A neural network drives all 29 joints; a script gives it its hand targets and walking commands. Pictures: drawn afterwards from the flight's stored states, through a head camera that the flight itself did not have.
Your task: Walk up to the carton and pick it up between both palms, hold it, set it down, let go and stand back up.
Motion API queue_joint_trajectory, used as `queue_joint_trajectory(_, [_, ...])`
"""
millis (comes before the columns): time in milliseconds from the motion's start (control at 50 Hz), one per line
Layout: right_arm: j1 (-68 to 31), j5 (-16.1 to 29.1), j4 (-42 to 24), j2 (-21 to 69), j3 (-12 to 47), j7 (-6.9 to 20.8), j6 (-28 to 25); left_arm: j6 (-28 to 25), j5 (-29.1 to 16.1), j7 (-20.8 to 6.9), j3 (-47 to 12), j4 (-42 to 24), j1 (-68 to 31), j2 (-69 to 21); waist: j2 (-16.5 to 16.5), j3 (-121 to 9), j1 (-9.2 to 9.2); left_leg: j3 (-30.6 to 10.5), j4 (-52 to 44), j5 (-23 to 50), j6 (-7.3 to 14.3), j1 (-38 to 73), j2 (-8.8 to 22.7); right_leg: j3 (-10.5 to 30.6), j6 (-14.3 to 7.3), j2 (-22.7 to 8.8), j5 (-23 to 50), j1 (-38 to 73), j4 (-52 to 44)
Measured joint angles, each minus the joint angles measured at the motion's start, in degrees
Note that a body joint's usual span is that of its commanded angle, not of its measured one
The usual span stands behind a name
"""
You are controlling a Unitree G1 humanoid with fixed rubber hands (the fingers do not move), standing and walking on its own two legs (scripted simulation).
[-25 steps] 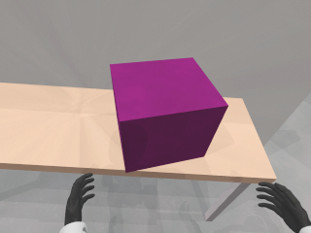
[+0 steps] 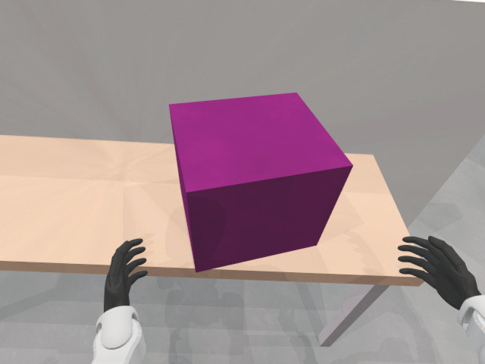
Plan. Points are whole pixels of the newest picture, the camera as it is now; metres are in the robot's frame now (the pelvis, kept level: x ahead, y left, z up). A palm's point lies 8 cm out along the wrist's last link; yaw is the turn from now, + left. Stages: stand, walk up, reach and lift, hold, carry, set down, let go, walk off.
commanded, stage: reach and lift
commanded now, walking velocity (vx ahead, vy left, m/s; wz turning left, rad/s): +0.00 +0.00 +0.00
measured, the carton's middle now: (247, 179) +0.49 +0.01 +0.02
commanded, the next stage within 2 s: none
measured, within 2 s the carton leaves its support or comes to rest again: neither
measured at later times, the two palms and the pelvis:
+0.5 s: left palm (116, 251) +0.27 +0.21 +0.07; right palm (439, 237) +0.32 -0.31 +0.08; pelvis +0.00 -0.01 +0.00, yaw -1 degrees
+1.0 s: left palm (113, 206) +0.31 +0.21 +0.12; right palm (423, 182) +0.39 -0.29 +0.13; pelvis -0.01 -0.02 +0.00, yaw +1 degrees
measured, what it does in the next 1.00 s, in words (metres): stands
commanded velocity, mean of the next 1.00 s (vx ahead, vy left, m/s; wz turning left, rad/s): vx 0.00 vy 0.00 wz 0.00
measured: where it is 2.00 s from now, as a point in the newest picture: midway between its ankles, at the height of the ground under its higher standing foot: outside the picture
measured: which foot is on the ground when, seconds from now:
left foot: down 0.00-1.00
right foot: down 0.00-1.00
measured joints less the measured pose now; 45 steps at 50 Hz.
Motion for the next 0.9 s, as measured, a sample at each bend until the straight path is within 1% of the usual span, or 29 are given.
queue_joint_trajectory(120, [-4.84,-0.35,1.81,0.67,-0.54,0.29,2.59,3.07,-0.81,0.44,0.05,0.05,-3.82,0.88,0.62,-0.37,0.45,0.42,-0.62,0.26,0.16,-0.63,-0.14,0.61,0.17,-0.03,0.42,-0.86,-0.54])
queue_joint_trajectory(240, [-8.37,-0.7,0.84,0.05,-1.05,-0.42,4.6,6.41,-1.33,-0.52,0.37,-2.91,-6.88,1.17,1.76,0.52,0.43,0.21,-1.94,0.77,0.06,-0.06,0.14,0.59,0.1,0.31,1.51,0.18,-2.88])
queue_joint_trajectory(320, [-8.48,-0.34,-1.37,-1.08,-0.44,-1.48,5.6,7.94,-1.61,-1.4,1.67,-4.34,-7.77,1.25,1.88,0.85,0.51,-0.01,-3.3,1.41,-0.18,0.61,0.4,0.52,-0.19,0.62,2.27,0.99,-4.49])
queue_joint_trajectory(380, [-9.38,-0.3,-1.67,-1.28,-0.13,-1.9,6.63,8.97,-1.99,-1.42,2.62,-3.76,-9.0,2.0,1.64,0.46,0.6,-0.02,-3.95,1.88,-0.44,0.4,0.54,0.57,-0.45,0.81,2.57,0.54,-4.74])
queue_joint_trajectory(440, [-11.32,-0.09,-1.41,-1.47,0.37,-1.89,7.9,9.86,-2.27,-1.27,3.87,-2.63,-11.51,2.59,1.49,0.55,1.36,0.28,-3.97,2.02,-0.55,0.1,0.74,0.97,-0.67,1.09,2.66,-0.16,-4.28])
queue_joint_trajectory(500, [-12.91,-0.75,-2.51,-1.13,0.36,-2.63,9.6,11.23,-3.04,-1.78,5.03,-1.45,-14.16,3.35,1.38,0.31,1.91,-0.13,-4.35,2.52,-0.77,-0.59,0.66,1.04,-0.78,1.19,3.0,-0.99,-4.35])
queue_joint_trajectory(540, [-14.96,-1.03,-2.04,-0.75,0.61,-2.58,10.58,12.36,-3.31,-1.83,5.53,-0.69,-15.94,3.88,1.52,0.34,1.83,-0.44,-4.56,2.86,-0.84,-0.96,0.56,0.88,-0.81,1.13,3.21,-1.32,-4.43])
queue_joint_trajectory(600, [-17.16,-1.44,-1.94,-0.58,0.4,-3.02,11.81,14.16,-3.6,-2.18,5.66,-1.51,-17.52,4.16,2.07,0.53,1.74,-0.96,-4.87,3.35,-0.82,-1.32,0.44,0.49,-0.8,1.01,3.75,-1.31,-5.17])
queue_joint_trajectory(700, [-21.82,-3.24,0.57,-0.84,-0.46,-2.8,14.49,16.82,-4.59,-2.03,6.13,0.39,-22.06,4.32,2.77,0.31,2.36,-1.29,-5.24,4.07,-0.75,-1.93,0.25,0.27,-0.78,0.85,4.38,-1.84,-5.5])
queue_joint_trajectory(800, [-25.78,-5.38,1.5,-1.39,-1.14,-3.07,17.64,19.12,-5.73,-1.69,6.76,3.34,-27.18,4.84,2.77,-0.4,3.21,-1.49,-5.42,4.46,-0.79,-2.76,0.09,0.18,-0.9,0.76,4.24,-3.08,-4.75])
queue_joint_trajectory(900, [-29.85,-5.82,2.97,-1.62,-0.76,-3.7,20.38,22.15,-5.76,-1.96,7.63,4.68,-31.26,5.16,2.68,-0.63,3.45,-2.06,-5.8,4.78,-0.99,-3.28,0.18,-0.17,-1.13,0.9,4.48,-3.4,-5.21])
